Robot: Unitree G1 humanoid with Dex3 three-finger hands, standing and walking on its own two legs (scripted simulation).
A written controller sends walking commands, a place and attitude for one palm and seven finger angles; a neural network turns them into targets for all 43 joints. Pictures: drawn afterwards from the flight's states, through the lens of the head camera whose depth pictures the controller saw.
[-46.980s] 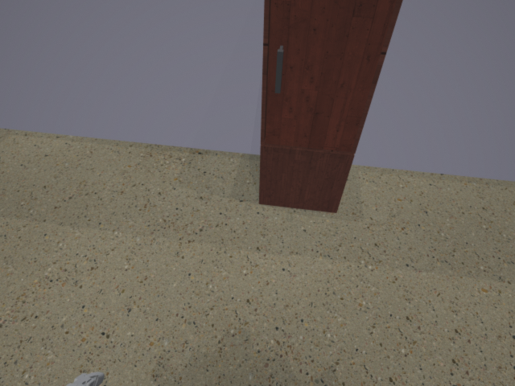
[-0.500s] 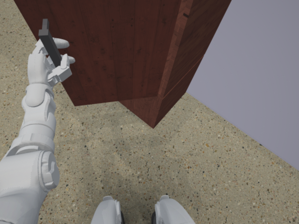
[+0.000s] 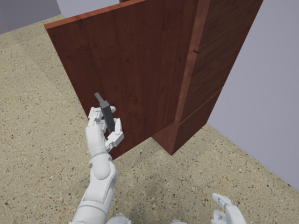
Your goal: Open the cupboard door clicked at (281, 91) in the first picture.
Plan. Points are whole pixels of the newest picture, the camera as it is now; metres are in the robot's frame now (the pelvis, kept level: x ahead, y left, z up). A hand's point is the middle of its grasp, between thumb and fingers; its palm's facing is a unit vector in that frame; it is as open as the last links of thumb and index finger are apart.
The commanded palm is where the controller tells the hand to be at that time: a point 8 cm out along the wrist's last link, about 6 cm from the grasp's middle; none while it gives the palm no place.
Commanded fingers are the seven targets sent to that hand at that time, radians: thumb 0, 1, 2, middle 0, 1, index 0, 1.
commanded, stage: pull the door open along its arc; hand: left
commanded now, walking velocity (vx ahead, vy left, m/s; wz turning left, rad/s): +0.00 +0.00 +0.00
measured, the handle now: (106, 116) +0.39 +0.13 +0.06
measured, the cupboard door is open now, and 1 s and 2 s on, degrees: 83 94 95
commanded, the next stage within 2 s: open thumb and fingers to let go in 0.26 s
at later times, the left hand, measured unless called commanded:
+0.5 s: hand (140, 143) +0.32 +0.03 +0.05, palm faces +0.40 -0.92 -0.03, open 6.0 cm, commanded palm +0.27 +0.08 +0.05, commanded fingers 0.00 0.34 0.66 -0.36 -1.29 -0.36 -1.29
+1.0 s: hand (135, 146) +0.31 +0.04 +0.05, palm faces +0.36 -0.93 -0.01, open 14.0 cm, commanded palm +0.27 +0.09 +0.05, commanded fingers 0.00 -0.50 0.30 -0.21 -0.65 -0.21 -0.65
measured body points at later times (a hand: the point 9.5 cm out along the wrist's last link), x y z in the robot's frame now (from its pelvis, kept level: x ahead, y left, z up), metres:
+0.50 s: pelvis +0.00 -0.05 +0.00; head +0.05 -0.08 +0.44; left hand +0.29 +0.08 +0.05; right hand +0.16 -0.27 -0.12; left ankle +0.02 +0.12 -0.67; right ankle -0.02 -0.09 -0.67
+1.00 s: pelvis -0.01 -0.03 +0.00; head +0.03 -0.05 +0.44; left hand +0.28 +0.09 +0.05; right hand +0.16 -0.24 -0.12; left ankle +0.02 +0.12 -0.67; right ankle -0.02 -0.09 -0.67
